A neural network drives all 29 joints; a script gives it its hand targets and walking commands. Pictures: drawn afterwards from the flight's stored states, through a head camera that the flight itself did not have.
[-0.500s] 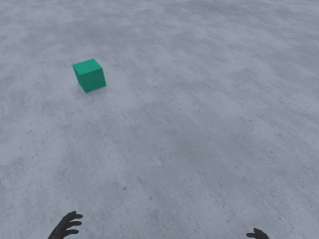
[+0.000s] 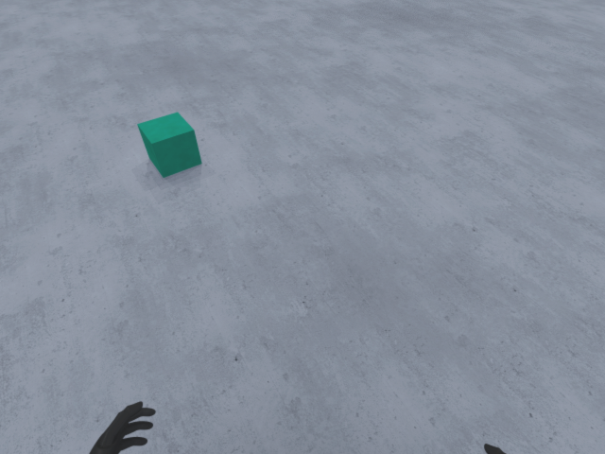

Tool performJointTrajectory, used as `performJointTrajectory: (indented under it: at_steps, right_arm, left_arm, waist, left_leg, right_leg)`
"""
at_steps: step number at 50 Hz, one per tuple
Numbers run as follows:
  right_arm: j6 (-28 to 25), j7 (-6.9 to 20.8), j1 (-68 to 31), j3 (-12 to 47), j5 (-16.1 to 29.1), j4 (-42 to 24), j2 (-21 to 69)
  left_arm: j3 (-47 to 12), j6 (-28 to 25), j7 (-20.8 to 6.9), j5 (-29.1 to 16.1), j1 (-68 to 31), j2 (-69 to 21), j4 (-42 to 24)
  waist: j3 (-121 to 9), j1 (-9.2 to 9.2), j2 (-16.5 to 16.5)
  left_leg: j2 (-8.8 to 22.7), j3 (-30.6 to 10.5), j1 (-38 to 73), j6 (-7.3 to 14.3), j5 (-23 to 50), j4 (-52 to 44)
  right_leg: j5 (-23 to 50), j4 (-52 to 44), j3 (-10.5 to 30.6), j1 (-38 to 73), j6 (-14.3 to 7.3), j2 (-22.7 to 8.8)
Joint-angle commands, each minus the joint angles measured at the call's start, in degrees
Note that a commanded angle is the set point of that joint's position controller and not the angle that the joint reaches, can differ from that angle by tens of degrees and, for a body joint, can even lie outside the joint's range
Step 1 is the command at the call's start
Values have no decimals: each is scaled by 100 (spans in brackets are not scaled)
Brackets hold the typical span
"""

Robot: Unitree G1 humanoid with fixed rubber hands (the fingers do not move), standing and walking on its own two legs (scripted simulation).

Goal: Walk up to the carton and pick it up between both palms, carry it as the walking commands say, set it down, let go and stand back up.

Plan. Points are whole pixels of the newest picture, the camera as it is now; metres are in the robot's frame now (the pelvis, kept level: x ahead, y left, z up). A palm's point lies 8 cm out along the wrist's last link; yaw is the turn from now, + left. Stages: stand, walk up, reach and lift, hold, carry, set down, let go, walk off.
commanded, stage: walk up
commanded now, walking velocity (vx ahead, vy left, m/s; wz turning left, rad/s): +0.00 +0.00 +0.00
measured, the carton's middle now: (170, 144) +1.71 +0.75 -0.65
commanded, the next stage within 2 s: none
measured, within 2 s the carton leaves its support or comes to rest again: neither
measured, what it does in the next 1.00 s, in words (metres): walks ahead, turning left: left foot, then right foot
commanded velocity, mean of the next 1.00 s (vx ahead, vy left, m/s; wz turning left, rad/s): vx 0.49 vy -0.01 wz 0.36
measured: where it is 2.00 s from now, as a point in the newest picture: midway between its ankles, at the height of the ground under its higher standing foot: (194, 308)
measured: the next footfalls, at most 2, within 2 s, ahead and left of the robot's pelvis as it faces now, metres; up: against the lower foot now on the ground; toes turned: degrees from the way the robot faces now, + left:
left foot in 0.42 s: +0.14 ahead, +0.28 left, +0.00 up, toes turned +10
right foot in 0.70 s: +0.28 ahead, +0.05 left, +0.00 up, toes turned +7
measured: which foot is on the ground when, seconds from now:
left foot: down 0.00-0.08, up 0.10-0.40, down 0.42-0.72, up 0.74-1.00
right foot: down 0.00-0.40, up 0.42-0.68, down 0.70-1.00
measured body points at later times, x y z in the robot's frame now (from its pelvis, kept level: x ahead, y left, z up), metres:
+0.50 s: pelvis +0.09 +0.13 -0.01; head +0.10 +0.16 +0.44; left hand +0.15 +0.41 -0.13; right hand +0.17 -0.12 -0.13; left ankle +0.10 +0.27 -0.72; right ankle +0.02 -0.04 -0.64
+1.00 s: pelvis +0.31 +0.22 +0.01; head +0.34 +0.23 +0.46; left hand +0.25 +0.48 -0.12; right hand +0.50 +0.01 -0.11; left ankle +0.35 +0.38 -0.68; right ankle +0.24 +0.04 -0.72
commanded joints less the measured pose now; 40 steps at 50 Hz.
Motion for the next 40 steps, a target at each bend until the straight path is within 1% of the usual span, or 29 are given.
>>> performJointTrajectory:
  at_steps: [1, 3, 4, 5, 6, 8, 11, 15, 16, 17, 19, 20, 21, 22, 23, 24, 26, 27, 28, 30, 31, 32, 34, 35, 36, 37, 38, 39, 40]
  right_arm:
    - [-259, -16, -542, -502, -91, -222, -1418]
    - [-225, -36, -601, -435, -113, -294, -1243]
    - [94, -14, 502, -434, -48, -268, -1196]
    - [312, 322, -1124, -351, -92, -768, -670]
    - [301, 445, -1632, -361, -257, -1094, -675]
    - [259, 518, -912, -384, -236, -887, -623]
    - [256, 630, -371, -395, -138, -816, -591]
    - [172, 630, 17, -291, 56, -712, -287]
    - [195, 589, -6, -278, 88, -650, -307]
    - [185, 540, 451, -312, 122, -558, -380]
    - [61, 384, 1243, -380, 22, -53, -408]
    - [22, 280, 2160, -457, -56, 281, -836]
    - [-33, 192, 2888, -649, -106, 298, -1653]
    - [-47, 101, 2992, -629, -27, 153, -1960]
    - [-34, 55, 2611, -588, -24, -41, -1685]
    - [-98, 40, 2065, -563, -26, -79, -1495]
    - [-248, 26, 1282, -492, -78, -276, -1044]
    - [-260, 57, 1175, -456, -90, -198, -894]
    - [-222, 58, 1289, -483, -132, -325, -994]
    - [-118, 29, 1255, -422, -121, -241, -852]
    - [-77, 26, 1344, -464, -146, -176, -961]
    - [-92, 25, 1352, -493, -96, -120, -1041]
    - [-94, 78, 1201, -460, -91, -181, -939]
    - [-139, 95, 1235, -441, -56, -185, -795]
    - [-122, 127, 975, -419, -73, -383, -712]
    - [-130, 144, 543, -376, -88, -506, -488]
    - [-130, 187, 224, -285, -83, -821, -169]
    - [-178, 176, -12, -283, -130, -763, -211]
    - [-156, 230, -45, -305, -155, -780, -264]
  left_arm:
    - [385, -173, 19, 103, 34, 1409, 173]
    - [411, -108, 51, 125, -290, 1362, 147]
    - [559, 172, -216, 278, 108, 921, -96]
    - [712, 245, 67, 104, 929, 1519, 391]
    - [795, 188, 206, 115, 1388, 1708, 617]
    - [698, 98, 265, 151, 1152, 1362, 661]
    - [619, 8, 74, 133, 568, 854, 533]
    - [593, -31, -49, 222, 109, 979, 355]
    - [557, -2, -109, 269, 310, 980, 409]
    - [551, 34, -127, 251, -116, 1055, 401]
    - [529, 111, -167, 260, 31, 804, 377]
    - [464, 129, -139, 324, -85, 627, 312]
    - [373, 113, -183, 365, -392, 188, -9]
    - [335, 54, -183, 333, -723, 94, -424]
    - [280, 7, -219, 360, -699, 100, -432]
    - [246, -38, -275, 343, -347, 56, -215]
    - [264, -6, -281, 181, -372, 252, 256]
    - [275, 34, -334, 140, -475, 289, 309]
    - [246, 47, -346, 117, -477, 238, 178]
    - [198, 80, -310, 109, -898, 105, 138]
    - [167, 65, -313, 73, -924, 62, 230]
    - [157, 50, -269, 36, -704, 83, 335]
    - [168, 7, -265, 47, -506, -41, 553]
    - [211, -9, -263, 82, -74, 107, 632]
    - [302, -23, -210, 67, 447, 393, 788]
    - [395, -67, -211, 148, 929, 810, 969]
    - [469, -61, -202, 248, 1585, 1263, 1106]
    - [462, -72, -183, 300, 1466, 1264, 1123]
    - [430, -70, -156, 289, 1186, 1022, 998]
  waist:
    - [-571, 72, -54]
    - [-482, 91, -92]
    - [-334, 25, -319]
    - [182, 899, -1123]
    - [204, 859, -499]
    - [-10, 504, -428]
    - [99, 117, -1065]
    - [446, -120, -1741]
    - [148, -63, -1594]
    - [137, -321, -1478]
    - [-379, -594, -422]
    - [-535, -975, 876]
    - [-291, -1360, 2623]
    - [-183, -1269, 2588]
    - [225, -932, 2008]
    - [307, -535, 1768]
    - [200, -283, 655]
    - [180, -224, 520]
    - [105, -293, 898]
    - [385, -293, 697]
    - [134, -486, 889]
    - [-30, -328, 812]
    - [-164, -148, 946]
    - [-203, 25, 828]
    - [-433, 316, 523]
    - [-443, 664, -678]
    - [-303, 910, -1845]
    - [-153, 772, -1015]
    - [-185, 656, -1014]
  left_leg:
    - [472, -634, -49, 467, 1394, -722]
    - [421, -506, 87, 377, 1331, -739]
    - [506, -829, -1215, 140, -817, -239]
    - [-237, 85, -3627, 41, -506, 1973]
    - [375, -325, -4104, -111, -145, 2477]
    - [532, -693, -3609, -164, 218, 2931]
    - [527, -231, -2650, -201, 550, 2983]
    - [525, 367, -1114, -221, 171, 461]
    - [385, 789, -603, -265, 195, 483]
    - [552, 759, -134, -289, 576, 240]
    - [-95, 1297, 347, -156, 107, -231]
    - [-130, 783, 1148, -14, -517, -544]
    - [1054, -1707, 1549, 320, -2127, -1730]
    - [2017, -4691, 1316, 767, -3402, -3324]
    - [2243, -5181, 988, 1054, -3554, -3565]
    - [2139, -5108, 756, 1109, -2682, -3537]
    - [1578, -3377, 486, 1040, 123, -2672]
    - [1418, -2723, -6, 934, 201, -2696]
    - [1429, -2483, 170, 1030, 285, -2684]
    - [1435, -2570, -73, 1016, -38, -3083]
    - [1339, -2308, 265, 976, 18, -2880]
    - [1412, -2549, 290, 889, 417, -2868]
    - [898, -1706, -156, 664, 705, -2398]
    - [855, -1659, -338, 556, 698, -1942]
    - [494, -1497, -1250, 371, -342, -1366]
    - [85, -908, -2391, 225, -557, 5]
    - [-91, -285, -3113, 140, -849, 1769]
    - [301, -304, -3153, 161, -686, 2205]
    - [372, -328, -3231, 8, -535, 2324]
  right_leg:
    - [1510, -641, 381, 608, -434, -386]
    - [1311, -730, 478, 360, -451, -472]
    - [-2778, -1810, 930, 796, -298, -982]
    - [-3086, -2926, 2696, 2263, -730, -2668]
    - [-2913, -3120, 3542, 2117, -873, -3437]
    - [-1413, -2668, 2280, 2275, -568, -2836]
    - [-993, -2790, 528, 1223, -217, -1888]
    - [-1323, -3176, -319, 306, -211, -1613]
    - [-1579, -3028, -567, 210, -272, -1424]
    - [-1500, -2645, -773, 162, -227, -1446]
    - [-1093, -963, -1193, 423, -173, -1111]
    - [-1566, 1043, -1282, -221, -118, -736]
    - [-2214, 2873, -851, -1938, 19, -424]
    - [-1896, 3861, -328, -2878, 158, -168]
    - [-1639, 4139, -11, -3003, 90, -474]
    - [-1226, 3999, 63, -2711, 26, -496]
    - [-324, 2931, 65, -1877, 226, -700]
    - [-164, 2302, -29, -1318, 266, -726]
    - [-566, 1714, -311, -1193, 362, -532]
    - [-557, 645, -281, -642, 356, -389]
    - [-561, -84, -475, -618, 364, -245]
    - [-14, -604, -364, 15, 315, -240]
    - [877, -1449, -824, 1202, 411, 110]
    - [992, -1547, -702, 1781, 350, 48]
    - [681, -1558, -244, 2691, 252, -305]
    - [-826, -2155, 928, 3626, -95, -1281]
    - [-2276, -3044, 2668, 3454, -637, -2508]
    - [-2219, -3037, 2736, 3073, -746, -2691]
    - [-2072, -3012, 2236, 2833, -739, -2390]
